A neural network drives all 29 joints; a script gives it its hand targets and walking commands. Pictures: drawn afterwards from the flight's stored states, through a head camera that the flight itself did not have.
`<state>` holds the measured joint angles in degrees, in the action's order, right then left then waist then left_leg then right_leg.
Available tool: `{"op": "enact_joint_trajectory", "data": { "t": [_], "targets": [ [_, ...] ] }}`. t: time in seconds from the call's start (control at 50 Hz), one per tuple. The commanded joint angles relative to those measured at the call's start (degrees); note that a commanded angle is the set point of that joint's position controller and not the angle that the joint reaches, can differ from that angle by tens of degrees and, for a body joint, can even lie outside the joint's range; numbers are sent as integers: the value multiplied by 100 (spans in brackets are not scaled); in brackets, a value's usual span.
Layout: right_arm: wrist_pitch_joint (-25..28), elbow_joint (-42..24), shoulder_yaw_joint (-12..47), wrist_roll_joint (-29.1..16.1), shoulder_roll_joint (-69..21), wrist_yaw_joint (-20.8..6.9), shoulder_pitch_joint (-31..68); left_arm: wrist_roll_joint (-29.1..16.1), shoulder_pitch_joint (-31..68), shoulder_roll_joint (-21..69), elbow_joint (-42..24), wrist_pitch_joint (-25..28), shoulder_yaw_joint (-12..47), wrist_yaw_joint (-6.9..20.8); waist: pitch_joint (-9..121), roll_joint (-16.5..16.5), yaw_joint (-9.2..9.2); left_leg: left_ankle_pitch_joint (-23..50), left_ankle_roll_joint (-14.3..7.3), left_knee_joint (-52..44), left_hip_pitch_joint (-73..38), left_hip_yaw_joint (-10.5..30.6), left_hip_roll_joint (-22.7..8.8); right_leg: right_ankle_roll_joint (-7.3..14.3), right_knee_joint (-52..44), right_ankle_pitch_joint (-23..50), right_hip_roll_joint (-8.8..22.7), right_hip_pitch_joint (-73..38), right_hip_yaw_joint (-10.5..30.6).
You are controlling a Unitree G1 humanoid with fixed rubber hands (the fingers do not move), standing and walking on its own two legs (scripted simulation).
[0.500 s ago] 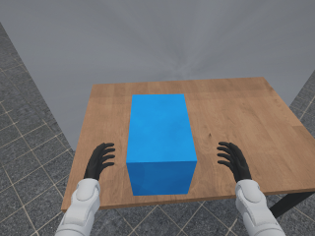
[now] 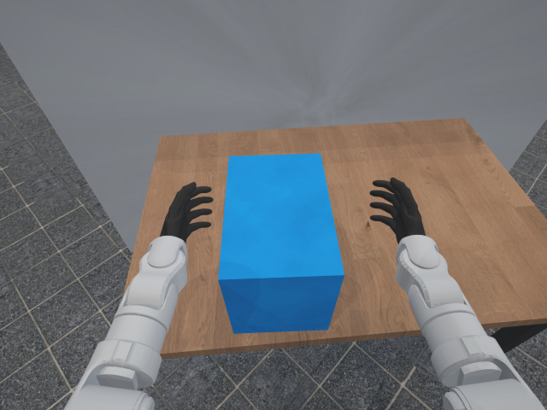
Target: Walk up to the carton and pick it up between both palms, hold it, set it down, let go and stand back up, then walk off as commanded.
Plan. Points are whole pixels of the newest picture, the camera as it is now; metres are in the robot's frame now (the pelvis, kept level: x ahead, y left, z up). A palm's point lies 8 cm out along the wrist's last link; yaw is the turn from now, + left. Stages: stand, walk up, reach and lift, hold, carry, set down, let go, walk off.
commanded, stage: reach and lift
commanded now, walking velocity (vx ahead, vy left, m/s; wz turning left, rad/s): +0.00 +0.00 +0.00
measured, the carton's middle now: (277, 242) +0.43 +0.03 -0.05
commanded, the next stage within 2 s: none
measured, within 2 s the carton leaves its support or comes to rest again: neither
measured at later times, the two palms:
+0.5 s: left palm (180, 202) +0.40 +0.18 +0.09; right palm (400, 201) +0.41 -0.16 +0.09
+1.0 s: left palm (186, 244) +0.39 +0.19 -0.01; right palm (393, 236) +0.41 -0.17 +0.01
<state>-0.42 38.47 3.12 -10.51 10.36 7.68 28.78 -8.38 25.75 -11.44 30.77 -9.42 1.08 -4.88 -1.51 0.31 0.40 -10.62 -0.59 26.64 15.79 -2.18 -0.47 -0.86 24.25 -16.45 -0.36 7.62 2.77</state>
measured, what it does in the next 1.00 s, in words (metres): stands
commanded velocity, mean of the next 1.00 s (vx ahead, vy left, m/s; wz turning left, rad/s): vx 0.00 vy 0.00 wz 0.00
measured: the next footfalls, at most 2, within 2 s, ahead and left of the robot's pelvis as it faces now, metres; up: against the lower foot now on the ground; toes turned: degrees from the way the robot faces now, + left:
none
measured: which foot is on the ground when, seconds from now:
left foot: down 0.00-1.00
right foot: down 0.00-1.00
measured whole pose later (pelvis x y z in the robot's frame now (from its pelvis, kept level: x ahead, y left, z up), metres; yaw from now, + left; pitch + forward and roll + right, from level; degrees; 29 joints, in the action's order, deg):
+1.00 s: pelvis -0.02 +0.00 -0.02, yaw +0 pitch +24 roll -1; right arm 18.2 72.1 1.9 -11.6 10.3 4.7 46.8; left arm -10.5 47.2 -11.4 80.0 25.5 -1.3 -4.2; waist 14.3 -0.4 0.4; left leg -7.6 -0.6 31.1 47.3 -2.2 -0.8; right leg -1.1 34.1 -16.3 -0.8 41.6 2.7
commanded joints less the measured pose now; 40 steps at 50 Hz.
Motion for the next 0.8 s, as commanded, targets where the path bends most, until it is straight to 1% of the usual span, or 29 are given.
{"op": "enact_joint_trajectory", "data": {
  "t": [0.0, 0.06, 0.08, 0.1, 0.16, 0.18, 0.2, 0.22, 0.24, 0.26, 0.28, 0.3, 0.34, 0.38, 0.4, 0.42, 0.46, 0.48, 0.5, 0.52, 0.56, 0.58, 0.62, 0.66, 0.68, 0.7, 0.72, 0.74, 0.78],
  "targets": [
    [264, -509, -406, -677, 821, 104, 2370, 125, 2549, -560, -646, 232, -1007, 16, 2888, 236, 383, 2974, 445, -30, -2433, 58, -176, 4, -560, 2234, -376, 1056, -424],
    [136, -470, -418, -701, 848, 132, 2858, 3, 2993, -687, -316, 199, -999, 46, 2927, 5, 380, 2584, 361, -78, -2147, 29, -142, -48, -572, 2110, -340, 1024, -380],
    [132, -435, -385, -709, 805, 124, 2709, 55, 2896, -701, -376, 189, -973, 45, 3023, 125, 309, 2706, 392, -66, -2269, 65, -157, -43, -573, 2246, -340, 978, -382],
    [96, -312, -465, -691, 903, 124, 3090, 39, 3345, -762, -338, 178, -992, 22, 3133, 196, 326, 2655, 420, -44, -2235, 59, -179, -10, -569, 2132, -365, 1043, -383],
    [97, -288, -475, -757, 1033, 112, 3379, 37, 3542, -784, -185, 156, -996, -48, 3374, 251, 340, 2770, 446, 88, -2313, 94, -173, 1, -558, 2136, -374, 1163, -407],
    [79, 17, -499, -693, 1000, 97, 3294, 74, 3519, -761, -86, 170, -1013, -72, 3317, 223, 313, 2798, 463, 80, -2319, 143, -212, -4, -547, 2073, -411, 1226, -462],
    [69, -40, -478, -742, 1050, 98, 3566, 48, 3754, -830, -50, 179, -1055, -91, 3469, 167, 380, 2755, 456, 119, -2298, 118, -203, -7, -552, 2106, -380, 1209, -429],
    [23, 240, -467, -730, 994, 84, 3549, 89, 3771, -814, 246, 163, -1021, -92, 3271, 225, 347, 2593, 441, 94, -2188, 102, -176, -7, -559, 1999, -376, 1270, -419],
    [-27, 444, -500, -686, 1044, 79, 3754, 37, 3966, -862, 530, 151, -990, -85, 3185, 123, 316, 2421, 417, 71, -2011, 113, -193, -6, -564, 1863, -364, 1299, -431],
    [-66, 713, -561, -672, 1072, 52, 3821, 56, 4064, -764, 743, 152, -896, -101, 3134, 187, 206, 2246, 430, 51, -2028, 149, -225, 23, -593, 1652, -371, 1478, -450],
    [-58, 865, -490, -694, 1037, 21, 3788, 51, 3973, -712, 844, 185, -859, -116, 3075, 204, 282, 2175, 424, 50, -2019, 160, -226, 48, -590, 1542, -366, 1527, -441],
    [-11, 848, -456, -714, 1046, 13, 3891, 50, 4113, -774, 824, 280, -907, -133, 3303, 147, 334, 2217, 404, 100, -2029, 124, -210, 48, -551, 1605, -351, 1492, -451],
    [67, 1270, -383, -677, 966, 3, 3638, 201, 3716, -598, 1289, 336, -921, -121, 3256, 153, 305, 2585, 426, 200, -2106, 171, -230, 26, -502, 1877, -378, 1500, -453],
    [197, 1602, -366, -640, 966, -20, 3676, 275, 3846, -562, 1490, 556, -925, -75, 3233, 244, 282, 2820, 471, 320, -2127, 162, -229, 47, -462, 1828, -399, 1698, -513],
    [302, 1582, -367, -652, 845, -37, 3616, 274, 3785, -583, 1459, 699, -1003, -56, 3403, 143, 295, 2954, 445, 390, -2117, 141, -199, 30, -412, 1993, -384, 1603, -503],
    [392, 1650, -268, -680, 796, -64, 3670, 343, 3733, -465, 1724, 836, -989, -28, 3360, 139, 361, 2953, 425, 406, -2025, 110, -181, 28, -383, 2044, -356, 1632, -470],
    [631, 1769, -331, -597, 774, -86, 3584, 343, 3604, -368, 1953, 1193, -978, 27, 3472, 96, 271, 3144, 429, 499, -1957, 148, -171, 2, -271, 2187, -360, 1731, -504],
    [711, 2045, -328, -508, 638, -119, 3475, 359, 3472, -391, 2281, 1383, -1101, 80, 3301, -68, 359, 3109, 388, 526, -1771, 138, -161, -9, -231, 2109, -336, 1708, -491],
    [882, 1974, -320, -526, 698, -135, 3536, 360, 3550, -394, 2301, 1578, -1068, 80, 3486, 11, 346, 3083, 396, 544, -1732, 123, -157, -14, -170, 2211, -323, 1734, -495],
    [975, 2006, -289, -527, 623, -155, 3639, 309, 3670, -435, 2412, 1767, -1046, 92, 3574, -85, 380, 2985, 372, 604, -1541, 107, -146, -38, -86, 2126, -304, 1768, -482],
    [1258, 2090, -335, -509, 501, -237, 3715, 188, 3798, -365, 2738, 2229, -881, 76, 3809, 2, 268, 2854, 377, 713, -1389, 147, -139, -35, 5, 1973, -293, 2021, -515],
    [1396, 2031, -286, -508, 498, -278, 3838, 129, 3889, -400, 2839, 2427, -893, 68, 3984, 25, 341, 2873, 390, 769, -1332, 118, -140, -36, 50, 1916, -279, 2138, -512],
    [1577, 2245, -318, -524, 382, -307, 3952, -27, 4133, -370, 3234, 2765, -637, 80, 4073, 47, 201, 2464, 369, 895, -1097, 189, -136, -15, 153, 1492, -229, 2463, -533],
    [1774, 2219, -270, -536, 320, -305, 3905, -103, 4218, -480, 3468, 3098, -664, 66, 4436, -105, 192, 2343, 337, 968, -847, 143, -126, -47, 318, 1617, -191, 2554, -524],
    [1869, 2119, -295, -524, 321, -323, 4136, -194, 4411, -396, 3507, 3223, -526, 60, 4640, -29, 147, 2324, 351, 995, -842, 153, -123, -44, 348, 1503, -186, 2664, -545],
    [1906, 2348, -297, -543, 224, -319, 4055, -195, 4429, -475, 3740, 3327, -515, 78, 4635, 17, 126, 2160, 358, 1014, -753, 153, -137, -49, 344, 1333, -179, 2774, -536],
    [1959, 2372, -304, -490, 183, -321, 4092, -242, 4475, -472, 3687, 3428, -512, 85, 4698, -2, 133, 2220, 355, 1048, -750, 164, -149, -61, 381, 1370, -148, 2815, -555],
    [1987, 2715, -295, -493, 237, -339, 4021, -241, 4475, -497, 4049, 3481, -478, 108, 4561, -32, 91, 1955, 337, 1062, -510, 174, -165, -62, 420, 1149, -135, 2965, -538],
    [2092, 2731, -318, -387, 177, -331, 4022, -354, 4616, -523, 4174, 3677, -418, 135, 4704, -226, 23, 1605, 277, 1091, -267, 128, -154, -84, 546, 934, -93, 3094, -533]
  ]
}}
